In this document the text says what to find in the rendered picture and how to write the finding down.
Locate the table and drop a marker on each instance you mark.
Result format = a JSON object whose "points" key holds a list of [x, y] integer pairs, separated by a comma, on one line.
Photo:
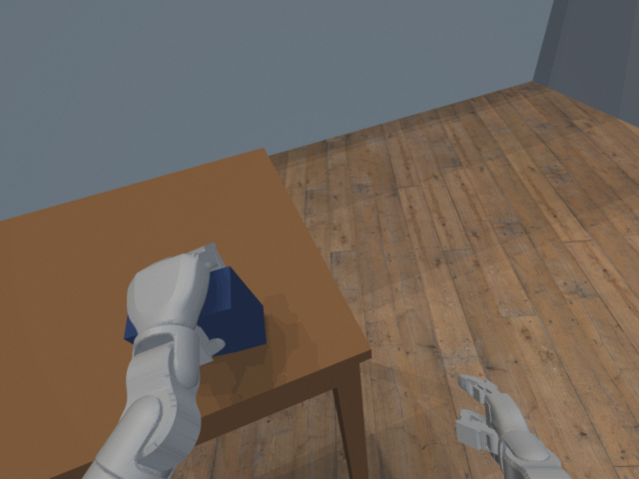
{"points": [[64, 277]]}

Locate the robot left hand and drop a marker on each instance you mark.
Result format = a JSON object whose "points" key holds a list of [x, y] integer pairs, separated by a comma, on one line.
{"points": [[173, 291]]}

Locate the robot right hand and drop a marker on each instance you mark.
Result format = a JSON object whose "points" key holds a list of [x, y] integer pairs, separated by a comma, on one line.
{"points": [[502, 415]]}

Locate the robot left forearm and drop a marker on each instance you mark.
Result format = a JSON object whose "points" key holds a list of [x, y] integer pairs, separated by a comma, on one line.
{"points": [[161, 422]]}

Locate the robot right forearm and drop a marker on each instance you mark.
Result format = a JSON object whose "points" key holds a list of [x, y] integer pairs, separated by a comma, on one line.
{"points": [[523, 456]]}

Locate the sponge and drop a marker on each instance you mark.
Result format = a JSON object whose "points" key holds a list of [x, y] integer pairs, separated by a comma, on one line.
{"points": [[231, 312]]}

